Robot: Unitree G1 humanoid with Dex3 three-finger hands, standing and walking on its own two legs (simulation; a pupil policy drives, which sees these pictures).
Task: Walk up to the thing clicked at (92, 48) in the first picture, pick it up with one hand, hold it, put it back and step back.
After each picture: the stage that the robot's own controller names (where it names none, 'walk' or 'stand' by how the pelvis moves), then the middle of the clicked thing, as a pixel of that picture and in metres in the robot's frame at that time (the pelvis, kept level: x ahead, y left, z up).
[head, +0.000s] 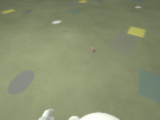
stand; (92, 49) +1.51 +0.04 -0.72
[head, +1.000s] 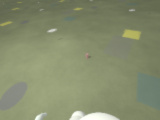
walk; (87, 55) +1.38 +0.24 -0.70
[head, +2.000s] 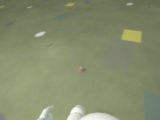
walk; (80, 69) +0.88 +0.29 -0.72
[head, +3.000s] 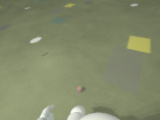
walk; (79, 89) +0.50 +0.24 -0.71
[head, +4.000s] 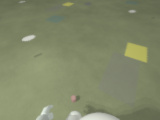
stand; (73, 98) +0.36 +0.22 -0.71
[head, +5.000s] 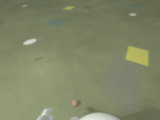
stand; (74, 103) +0.33 +0.21 -0.72
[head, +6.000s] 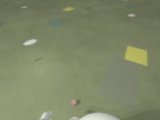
stand; (74, 102) +0.35 +0.22 -0.73
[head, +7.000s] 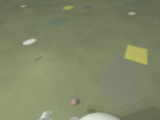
stand; (73, 102) +0.34 +0.23 -0.73
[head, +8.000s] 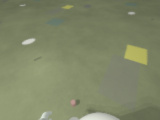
stand; (73, 103) +0.33 +0.23 -0.73
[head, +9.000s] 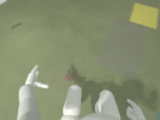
go down; (68, 77) +0.37 +0.24 -0.50
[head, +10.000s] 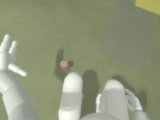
go down; (64, 65) +0.41 +0.27 -0.31
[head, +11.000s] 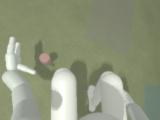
close in; (45, 59) +0.39 +0.30 -0.24
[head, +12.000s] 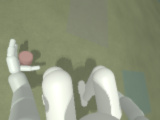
close; (25, 59) +0.38 +0.31 -0.21
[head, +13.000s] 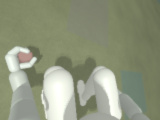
lift; (25, 58) +0.37 +0.31 -0.22
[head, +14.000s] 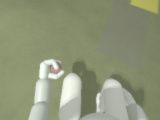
lift; (56, 70) +0.32 +0.26 -0.07
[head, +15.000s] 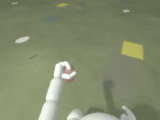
hold; (69, 74) +0.34 +0.17 +0.04
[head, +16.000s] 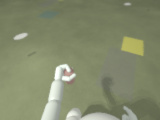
hold; (69, 76) +0.33 +0.17 -0.01
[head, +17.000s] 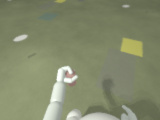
hold; (71, 78) +0.33 +0.16 -0.01
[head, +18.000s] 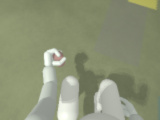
crouch; (59, 59) +0.42 +0.24 -0.11
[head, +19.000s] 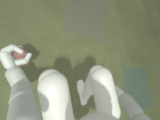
lower; (21, 57) +0.40 +0.31 -0.22
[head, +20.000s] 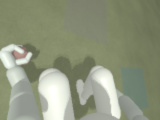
lower; (21, 56) +0.40 +0.32 -0.22
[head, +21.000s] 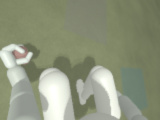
lower; (22, 55) +0.40 +0.32 -0.22
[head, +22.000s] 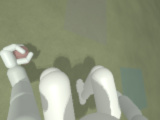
lower; (22, 55) +0.40 +0.32 -0.22
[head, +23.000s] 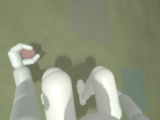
open; (27, 56) +0.39 +0.30 -0.23
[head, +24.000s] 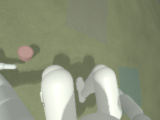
rise; (25, 54) +0.39 +0.30 -0.22
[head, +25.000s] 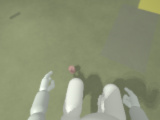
walk; (72, 69) +0.42 +0.23 -0.43
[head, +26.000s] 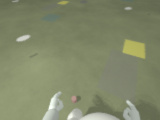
stand; (74, 99) +0.36 +0.20 -0.66
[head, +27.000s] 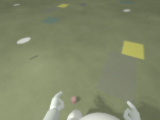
stand; (73, 100) +0.37 +0.21 -0.67
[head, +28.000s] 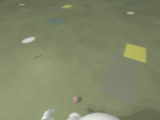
stand; (75, 100) +0.37 +0.20 -0.71
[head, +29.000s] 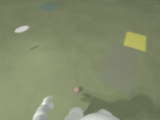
walk; (76, 90) +0.40 +0.17 -0.70
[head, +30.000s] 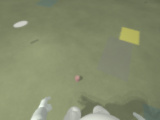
walk; (77, 78) +0.56 +0.17 -0.71
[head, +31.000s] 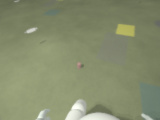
walk; (79, 65) +0.88 +0.32 -0.69
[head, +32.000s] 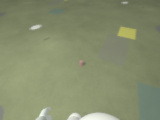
stand; (81, 63) +0.99 +0.22 -0.71
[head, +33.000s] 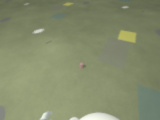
stand; (81, 65) +1.00 +0.23 -0.73
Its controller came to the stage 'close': yes
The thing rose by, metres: 0.71
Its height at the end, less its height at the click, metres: +0.00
